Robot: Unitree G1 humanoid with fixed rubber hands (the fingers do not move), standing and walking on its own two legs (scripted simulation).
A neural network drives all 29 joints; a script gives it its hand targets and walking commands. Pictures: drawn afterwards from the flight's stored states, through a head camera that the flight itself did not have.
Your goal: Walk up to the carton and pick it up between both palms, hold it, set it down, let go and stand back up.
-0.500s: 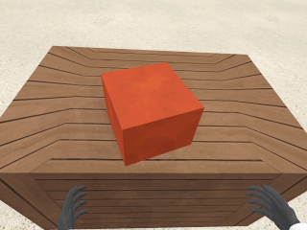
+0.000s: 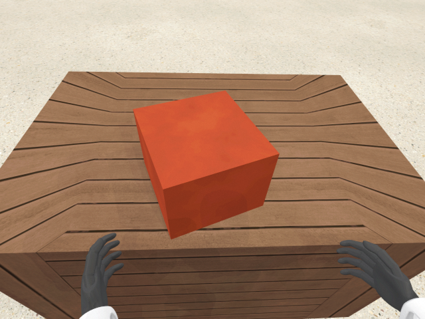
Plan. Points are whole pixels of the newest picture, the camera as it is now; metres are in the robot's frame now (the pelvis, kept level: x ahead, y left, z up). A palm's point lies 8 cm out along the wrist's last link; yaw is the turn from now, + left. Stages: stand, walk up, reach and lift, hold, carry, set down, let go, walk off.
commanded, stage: reach and lift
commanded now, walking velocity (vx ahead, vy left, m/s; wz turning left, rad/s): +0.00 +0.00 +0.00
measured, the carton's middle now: (200, 159) +0.48 +0.04 +0.02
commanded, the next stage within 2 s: none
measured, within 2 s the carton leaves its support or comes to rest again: neither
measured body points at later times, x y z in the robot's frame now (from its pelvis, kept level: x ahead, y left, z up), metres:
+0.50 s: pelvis -0.01 +0.00 +0.00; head +0.03 +0.01 +0.45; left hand +0.22 +0.21 +0.05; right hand +0.28 -0.28 +0.04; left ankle -0.03 +0.17 -0.74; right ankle +0.01 -0.10 -0.74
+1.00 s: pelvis -0.03 +0.00 +0.00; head +0.03 +0.00 +0.45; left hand +0.26 +0.21 +0.07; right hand +0.35 -0.27 +0.07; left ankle -0.03 +0.17 -0.74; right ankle +0.01 -0.10 -0.74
